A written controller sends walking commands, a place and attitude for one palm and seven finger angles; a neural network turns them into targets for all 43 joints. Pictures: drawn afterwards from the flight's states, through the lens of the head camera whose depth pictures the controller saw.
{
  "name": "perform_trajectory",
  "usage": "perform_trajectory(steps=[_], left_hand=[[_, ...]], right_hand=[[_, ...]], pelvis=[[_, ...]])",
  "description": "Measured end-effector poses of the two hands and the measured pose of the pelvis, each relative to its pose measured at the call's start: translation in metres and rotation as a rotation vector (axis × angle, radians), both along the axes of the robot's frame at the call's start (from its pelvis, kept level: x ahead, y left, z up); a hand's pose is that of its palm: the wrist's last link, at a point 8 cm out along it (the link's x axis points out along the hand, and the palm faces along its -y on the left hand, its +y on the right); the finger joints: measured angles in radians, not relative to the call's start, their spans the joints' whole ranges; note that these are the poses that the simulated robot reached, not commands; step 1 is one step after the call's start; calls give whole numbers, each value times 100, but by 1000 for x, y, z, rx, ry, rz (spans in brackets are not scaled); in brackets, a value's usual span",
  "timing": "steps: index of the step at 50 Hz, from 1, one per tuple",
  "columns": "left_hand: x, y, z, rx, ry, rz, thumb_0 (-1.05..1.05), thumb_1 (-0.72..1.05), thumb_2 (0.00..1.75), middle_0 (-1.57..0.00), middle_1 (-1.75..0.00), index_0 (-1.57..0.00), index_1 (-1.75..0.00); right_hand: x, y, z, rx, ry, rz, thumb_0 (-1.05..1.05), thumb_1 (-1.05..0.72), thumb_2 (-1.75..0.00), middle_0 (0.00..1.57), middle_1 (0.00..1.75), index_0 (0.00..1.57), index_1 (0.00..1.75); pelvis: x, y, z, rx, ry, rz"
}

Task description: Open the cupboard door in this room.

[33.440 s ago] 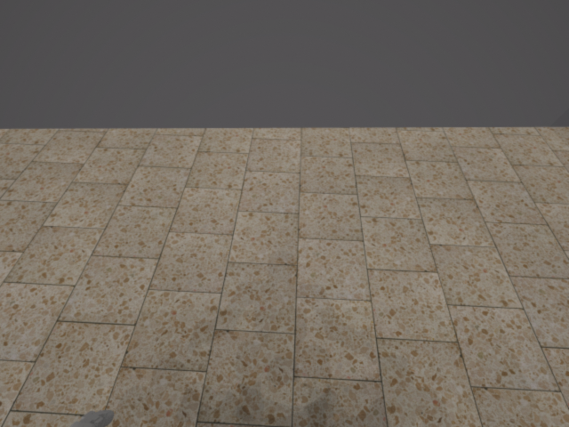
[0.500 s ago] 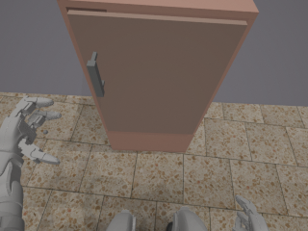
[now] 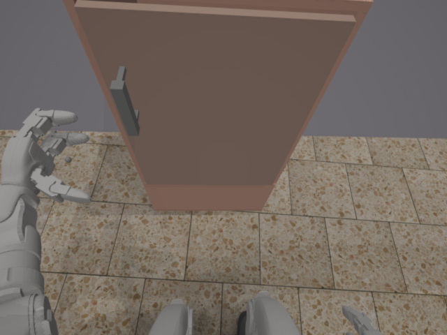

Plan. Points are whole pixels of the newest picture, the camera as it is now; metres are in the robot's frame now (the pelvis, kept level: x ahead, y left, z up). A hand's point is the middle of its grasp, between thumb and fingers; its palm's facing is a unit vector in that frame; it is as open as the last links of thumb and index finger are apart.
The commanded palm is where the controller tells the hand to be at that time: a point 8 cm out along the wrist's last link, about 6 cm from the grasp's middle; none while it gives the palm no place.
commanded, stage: move the hooked fingers beside the handle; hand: left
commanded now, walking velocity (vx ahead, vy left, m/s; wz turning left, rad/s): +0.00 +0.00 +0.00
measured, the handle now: (128, 103) +0.53 +0.20 +0.04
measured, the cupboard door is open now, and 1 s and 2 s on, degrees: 0 0 0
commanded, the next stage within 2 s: slide the fingers in behind the handle in 1.50 s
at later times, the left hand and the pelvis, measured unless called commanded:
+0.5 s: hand (80, 133) +0.44 +0.26 +0.06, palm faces +0.03 -1.00 -0.03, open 14.0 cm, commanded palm +0.43 +0.31 +0.05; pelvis +0.00 +0.00 -0.01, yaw +0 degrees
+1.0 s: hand (88, 121) +0.48 +0.26 +0.05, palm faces +0.03 -1.00 -0.03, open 14.0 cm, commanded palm +0.45 +0.31 +0.04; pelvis +0.00 +0.00 -0.01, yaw -2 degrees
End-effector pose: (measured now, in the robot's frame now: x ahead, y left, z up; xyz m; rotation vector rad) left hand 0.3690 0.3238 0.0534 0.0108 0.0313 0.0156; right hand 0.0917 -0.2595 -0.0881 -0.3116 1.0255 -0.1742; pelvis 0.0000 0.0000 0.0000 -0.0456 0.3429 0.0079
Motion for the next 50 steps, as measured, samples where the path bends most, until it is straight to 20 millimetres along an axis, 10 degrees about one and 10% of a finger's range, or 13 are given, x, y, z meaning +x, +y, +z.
perform_trajectory(steps=[40,50], left_hand=[[88,-14,2,15,-14,-1,-1,-50,30,-30,-120,-30,-120],[85,-10,-4,15,0,10,-1,-50,30,-30,-120,-30,-120]], right_hand=[[-70,-13,-17,-39,255,-92,1,-91,-90,20,30,20,30],[-81,-6,-15,-15,296,-121,1,-91,-90,20,30,20,30]], pelvis=[[-9,-2,-15,-14,78,-5],[-5,0,-12,-13,82,-21]])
